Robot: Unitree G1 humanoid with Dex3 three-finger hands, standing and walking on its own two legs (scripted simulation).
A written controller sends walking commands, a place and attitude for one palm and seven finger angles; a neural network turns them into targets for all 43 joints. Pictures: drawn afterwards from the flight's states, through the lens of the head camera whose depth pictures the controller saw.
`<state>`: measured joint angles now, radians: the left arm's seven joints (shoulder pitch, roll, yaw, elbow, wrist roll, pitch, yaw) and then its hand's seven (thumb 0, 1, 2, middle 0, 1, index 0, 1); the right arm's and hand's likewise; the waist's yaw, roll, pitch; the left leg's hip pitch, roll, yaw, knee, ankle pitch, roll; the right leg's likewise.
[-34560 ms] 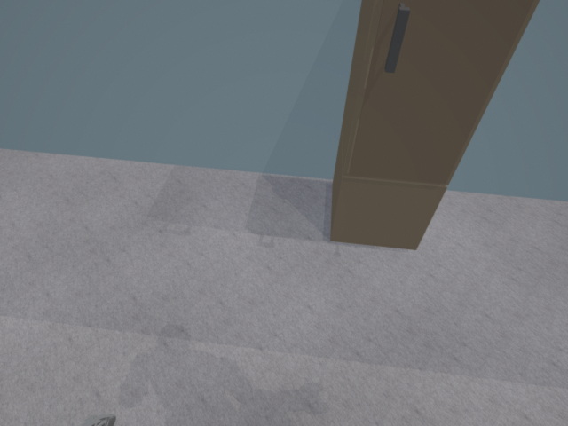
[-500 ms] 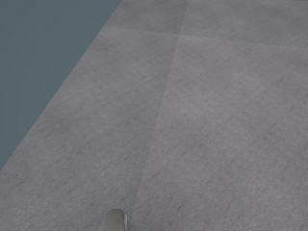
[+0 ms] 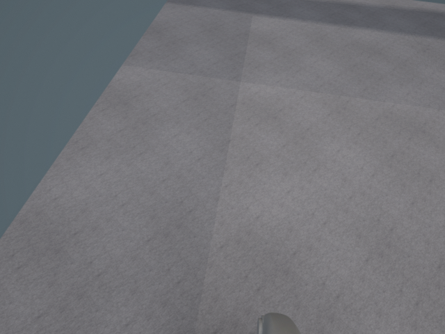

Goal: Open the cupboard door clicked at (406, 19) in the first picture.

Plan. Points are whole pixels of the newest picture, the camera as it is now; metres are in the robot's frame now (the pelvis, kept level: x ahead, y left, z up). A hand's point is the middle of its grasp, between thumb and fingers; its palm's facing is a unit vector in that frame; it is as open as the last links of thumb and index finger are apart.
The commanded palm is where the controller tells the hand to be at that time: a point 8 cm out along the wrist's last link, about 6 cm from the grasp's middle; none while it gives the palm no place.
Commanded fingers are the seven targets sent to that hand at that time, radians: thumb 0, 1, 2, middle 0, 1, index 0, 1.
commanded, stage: walk to a spot facing it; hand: left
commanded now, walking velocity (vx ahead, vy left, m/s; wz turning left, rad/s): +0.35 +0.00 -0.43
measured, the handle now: out of the picture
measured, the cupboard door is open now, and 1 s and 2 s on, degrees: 49 49 49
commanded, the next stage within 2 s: turn to face it in 0.22 s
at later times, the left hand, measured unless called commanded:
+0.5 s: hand (192, 229) +0.37 +0.10 -0.17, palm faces -0.11 -0.97 -0.22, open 7.1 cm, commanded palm none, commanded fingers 0.00 0.90 0.90 -0.20 -0.30 -0.20 -0.30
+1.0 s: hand (177, 196) +0.47 +0.16 -0.18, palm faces +0.18 -0.96 -0.19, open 7.4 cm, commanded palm none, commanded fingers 0.00 0.90 0.90 -0.20 -0.30 -0.20 -0.30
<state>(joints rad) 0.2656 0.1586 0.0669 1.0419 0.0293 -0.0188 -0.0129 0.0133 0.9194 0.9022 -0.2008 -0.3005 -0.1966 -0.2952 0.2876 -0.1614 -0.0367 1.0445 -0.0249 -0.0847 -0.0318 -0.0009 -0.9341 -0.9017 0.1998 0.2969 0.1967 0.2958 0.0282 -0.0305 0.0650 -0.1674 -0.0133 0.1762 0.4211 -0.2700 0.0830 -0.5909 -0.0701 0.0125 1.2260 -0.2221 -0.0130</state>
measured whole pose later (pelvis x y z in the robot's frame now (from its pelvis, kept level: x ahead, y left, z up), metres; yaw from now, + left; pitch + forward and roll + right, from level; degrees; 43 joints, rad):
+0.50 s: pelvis +0.26 -0.07 +0.00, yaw -7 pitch +1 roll +1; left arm 0.17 0.18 0.06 1.02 -0.01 -0.08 0.03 -0.02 0.96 0.90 -0.20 -0.30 -0.20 -0.30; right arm 0.32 -0.11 -0.02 1.06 -0.01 -0.02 -0.02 0.01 -0.91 -0.90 0.20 0.30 0.19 0.30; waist -0.07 -0.01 0.07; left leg -0.51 0.11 0.02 1.13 -0.35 -0.03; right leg -0.20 0.05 -0.14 0.42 -0.25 -0.11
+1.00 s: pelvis +0.41 -0.04 -0.01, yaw +9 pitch +3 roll -2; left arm 0.14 0.21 0.07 0.93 0.02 0.03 0.01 0.01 0.91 0.90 -0.20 -0.30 -0.20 -0.30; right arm 0.19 -0.20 -0.03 0.97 -0.02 0.00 -0.02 0.00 -0.91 -0.90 0.20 0.30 0.20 0.30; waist -0.01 -0.02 0.10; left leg -0.37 -0.04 0.04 0.54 -0.22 0.09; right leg -0.52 -0.08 0.02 1.19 -0.38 0.08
